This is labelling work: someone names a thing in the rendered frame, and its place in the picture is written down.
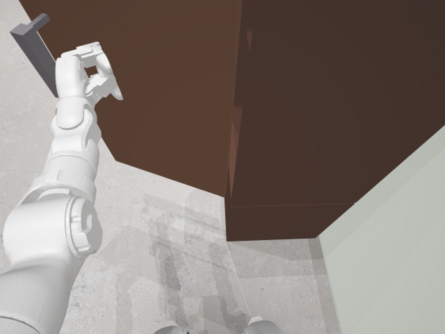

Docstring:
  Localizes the robot left forearm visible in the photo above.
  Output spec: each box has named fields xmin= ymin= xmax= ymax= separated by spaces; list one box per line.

xmin=3 ymin=97 xmax=102 ymax=261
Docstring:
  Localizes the handle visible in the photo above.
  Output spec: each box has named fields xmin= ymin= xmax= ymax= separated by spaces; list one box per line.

xmin=10 ymin=13 xmax=59 ymax=98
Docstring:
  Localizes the left robot upper arm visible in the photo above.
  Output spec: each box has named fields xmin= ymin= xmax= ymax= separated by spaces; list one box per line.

xmin=0 ymin=196 xmax=103 ymax=334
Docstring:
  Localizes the cupboard door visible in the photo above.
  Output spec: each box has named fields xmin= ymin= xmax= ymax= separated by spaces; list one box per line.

xmin=19 ymin=0 xmax=243 ymax=197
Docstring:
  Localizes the robot left hand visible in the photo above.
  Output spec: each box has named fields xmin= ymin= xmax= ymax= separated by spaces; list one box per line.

xmin=56 ymin=42 xmax=123 ymax=108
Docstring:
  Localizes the left robot shin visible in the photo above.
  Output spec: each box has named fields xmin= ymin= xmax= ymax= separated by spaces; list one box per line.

xmin=161 ymin=321 xmax=179 ymax=328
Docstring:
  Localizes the robot right thigh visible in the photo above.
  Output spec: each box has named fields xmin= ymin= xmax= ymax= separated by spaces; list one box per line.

xmin=242 ymin=320 xmax=286 ymax=334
